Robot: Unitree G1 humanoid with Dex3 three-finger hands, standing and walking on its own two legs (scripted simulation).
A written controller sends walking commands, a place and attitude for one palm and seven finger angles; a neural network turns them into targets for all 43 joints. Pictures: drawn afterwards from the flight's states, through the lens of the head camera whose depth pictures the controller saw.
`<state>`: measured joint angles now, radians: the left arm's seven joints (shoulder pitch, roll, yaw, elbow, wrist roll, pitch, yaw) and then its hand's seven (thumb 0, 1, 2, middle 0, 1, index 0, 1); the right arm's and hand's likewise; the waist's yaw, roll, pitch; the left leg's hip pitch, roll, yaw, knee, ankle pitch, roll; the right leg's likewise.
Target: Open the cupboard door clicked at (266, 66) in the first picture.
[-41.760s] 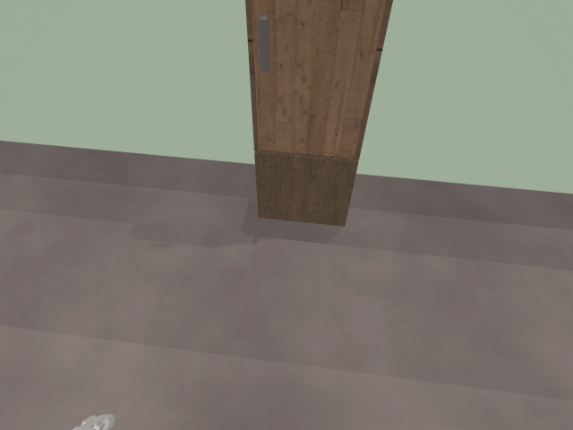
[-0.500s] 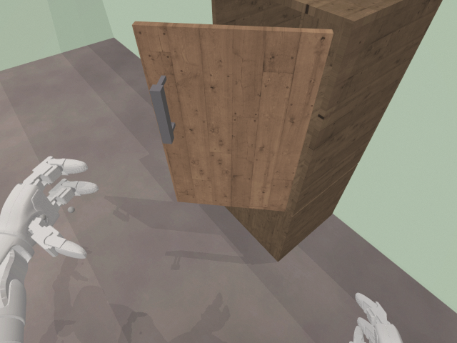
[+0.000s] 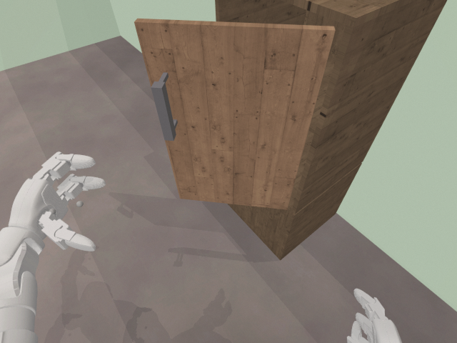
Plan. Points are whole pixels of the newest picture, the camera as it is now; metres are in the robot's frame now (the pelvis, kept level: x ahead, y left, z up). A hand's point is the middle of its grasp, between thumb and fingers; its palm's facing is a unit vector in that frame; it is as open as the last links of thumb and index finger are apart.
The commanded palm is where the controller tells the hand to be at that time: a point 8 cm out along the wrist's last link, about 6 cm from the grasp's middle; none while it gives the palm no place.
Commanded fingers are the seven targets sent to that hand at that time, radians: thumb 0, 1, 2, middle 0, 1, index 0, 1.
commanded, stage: move the hooked fingers beside the handle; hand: left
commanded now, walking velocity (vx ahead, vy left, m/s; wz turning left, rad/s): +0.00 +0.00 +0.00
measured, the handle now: (167, 107) +0.58 +0.19 +0.09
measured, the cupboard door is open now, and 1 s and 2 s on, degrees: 44 44 44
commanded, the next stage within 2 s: none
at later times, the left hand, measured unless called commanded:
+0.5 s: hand (99, 167) +0.38 +0.27 +0.10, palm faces -0.04 -1.00 -0.01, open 14.0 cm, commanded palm +0.36 +0.32 +0.10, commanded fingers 0.00 -0.50 0.30 -0.30 -1.20 -0.30 -1.20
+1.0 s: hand (116, 138) +0.46 +0.26 +0.10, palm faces -0.06 -1.00 -0.01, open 14.0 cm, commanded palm +0.45 +0.31 +0.10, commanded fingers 0.00 -0.50 0.30 -0.30 -1.20 -0.30 -1.20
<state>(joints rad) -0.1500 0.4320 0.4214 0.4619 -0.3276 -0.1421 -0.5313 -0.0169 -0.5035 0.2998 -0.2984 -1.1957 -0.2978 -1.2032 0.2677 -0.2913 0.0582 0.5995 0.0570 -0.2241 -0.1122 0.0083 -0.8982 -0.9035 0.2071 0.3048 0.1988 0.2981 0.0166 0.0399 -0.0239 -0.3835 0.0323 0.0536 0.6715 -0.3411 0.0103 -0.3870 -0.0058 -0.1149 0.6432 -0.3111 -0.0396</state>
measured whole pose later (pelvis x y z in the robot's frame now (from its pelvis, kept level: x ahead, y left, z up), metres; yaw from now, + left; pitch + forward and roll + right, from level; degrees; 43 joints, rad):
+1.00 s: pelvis +0.00 +0.02 -0.01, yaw -1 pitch +12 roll -2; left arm -0.80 0.60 0.43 1.13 -0.17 -0.28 -0.48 -0.02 -0.50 0.30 -0.30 -1.20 -0.30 -1.20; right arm 0.37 -0.30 0.06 0.63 0.03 -0.06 -0.07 0.00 -0.90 -0.90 0.21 0.30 0.20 0.30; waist -0.11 0.00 -0.04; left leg -0.62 0.03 0.07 0.78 -0.37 0.04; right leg -0.62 -0.01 -0.09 0.72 -0.31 -0.02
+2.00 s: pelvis +0.03 +0.02 -0.02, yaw -3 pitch +19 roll -3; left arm -0.93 0.70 0.48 1.20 -0.12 -0.26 -0.47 -0.02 -0.50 0.30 -0.30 -1.20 -0.30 -1.20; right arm 0.42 -0.29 0.05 0.59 0.01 0.10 -0.03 0.00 -0.90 -0.90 0.21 0.30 0.20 0.30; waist -0.17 0.02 -0.09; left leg -0.73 0.06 0.06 0.83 -0.43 0.04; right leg -0.70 0.02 -0.09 0.72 -0.34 -0.01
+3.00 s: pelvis +0.01 +0.03 -0.03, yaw -3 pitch +20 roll -4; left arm -1.01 0.72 0.44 1.26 -0.10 -0.27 -0.45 -0.02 -0.50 0.30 -0.30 -1.20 -0.30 -1.20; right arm 0.43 -0.30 0.06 0.60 0.00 0.08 -0.04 0.00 -0.90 -0.90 0.21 0.30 0.20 0.30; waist -0.19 0.02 -0.08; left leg -0.80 0.06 0.05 0.88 -0.43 0.05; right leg -0.77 0.02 -0.10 0.76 -0.34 -0.01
